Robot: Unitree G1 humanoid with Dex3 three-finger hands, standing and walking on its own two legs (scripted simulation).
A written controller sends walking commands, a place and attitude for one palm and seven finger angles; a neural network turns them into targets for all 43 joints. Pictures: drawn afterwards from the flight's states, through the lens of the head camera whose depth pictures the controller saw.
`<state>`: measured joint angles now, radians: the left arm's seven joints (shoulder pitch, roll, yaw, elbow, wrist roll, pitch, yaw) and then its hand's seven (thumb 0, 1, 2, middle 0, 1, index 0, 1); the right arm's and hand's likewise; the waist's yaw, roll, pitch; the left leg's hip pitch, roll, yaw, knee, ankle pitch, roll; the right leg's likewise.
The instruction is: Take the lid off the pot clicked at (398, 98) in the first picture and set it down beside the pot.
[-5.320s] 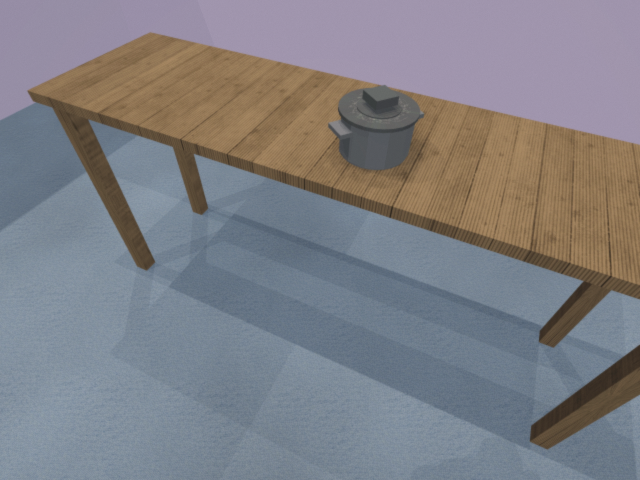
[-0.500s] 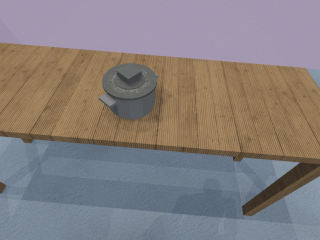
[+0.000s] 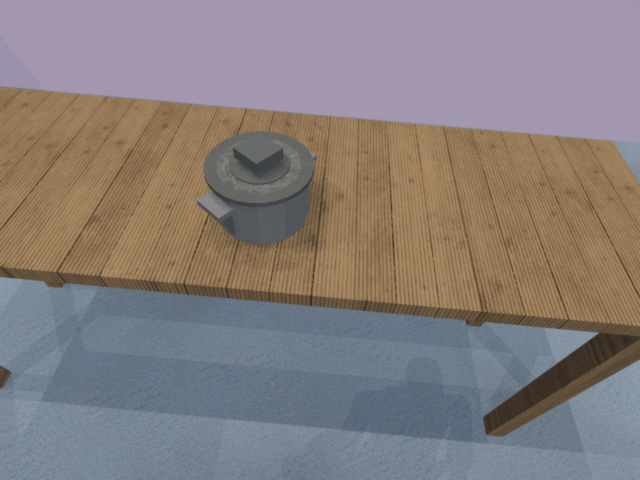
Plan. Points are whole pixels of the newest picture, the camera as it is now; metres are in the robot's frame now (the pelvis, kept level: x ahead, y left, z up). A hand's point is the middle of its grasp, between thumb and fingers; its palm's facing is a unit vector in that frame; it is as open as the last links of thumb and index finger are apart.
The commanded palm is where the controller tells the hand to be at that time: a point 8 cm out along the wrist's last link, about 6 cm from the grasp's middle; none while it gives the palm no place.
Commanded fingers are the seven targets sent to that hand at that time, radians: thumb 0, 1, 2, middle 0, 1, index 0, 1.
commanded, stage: look again from close up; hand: left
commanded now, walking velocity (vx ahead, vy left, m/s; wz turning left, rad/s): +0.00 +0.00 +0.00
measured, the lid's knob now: (258, 152) +0.53 +0.14 +0.11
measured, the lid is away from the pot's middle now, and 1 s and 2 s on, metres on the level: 0.00 0.00 0.00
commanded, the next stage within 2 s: lift the closed hand beside the body in 0.10 s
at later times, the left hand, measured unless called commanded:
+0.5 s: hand out of the picture +0.11 +0.19 -0.05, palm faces +0.14 -0.96 -0.26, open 5.6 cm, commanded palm +0.07 +0.25 -0.01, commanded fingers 0.00 0.90 0.90 -0.90 -1.07 -0.90 -1.07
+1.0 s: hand out of the picture +0.09 +0.24 +0.03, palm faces +0.26 -0.89 -0.37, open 3.1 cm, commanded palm +0.04 +0.27 +0.07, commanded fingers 0.00 0.90 0.90 -1.30 -1.50 -1.30 -1.50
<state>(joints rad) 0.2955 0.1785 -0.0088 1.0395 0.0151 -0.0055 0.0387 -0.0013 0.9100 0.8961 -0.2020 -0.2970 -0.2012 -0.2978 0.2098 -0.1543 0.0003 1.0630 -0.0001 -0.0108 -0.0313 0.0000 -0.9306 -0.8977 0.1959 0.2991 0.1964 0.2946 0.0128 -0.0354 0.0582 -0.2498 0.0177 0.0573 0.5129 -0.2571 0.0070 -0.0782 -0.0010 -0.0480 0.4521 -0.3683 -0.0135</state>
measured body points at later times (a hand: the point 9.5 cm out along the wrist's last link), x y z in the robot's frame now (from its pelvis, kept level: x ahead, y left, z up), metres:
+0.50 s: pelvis -0.03 +0.01 +0.00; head -0.05 -0.02 +0.45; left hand +0.10 +0.24 -0.03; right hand +0.15 -0.22 -0.08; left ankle +0.01 +0.11 -0.74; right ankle -0.08 -0.10 -0.74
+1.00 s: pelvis -0.04 +0.01 +0.01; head -0.06 -0.01 +0.46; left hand +0.07 +0.28 +0.06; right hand +0.14 -0.21 -0.08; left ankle +0.01 +0.11 -0.74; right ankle -0.08 -0.10 -0.74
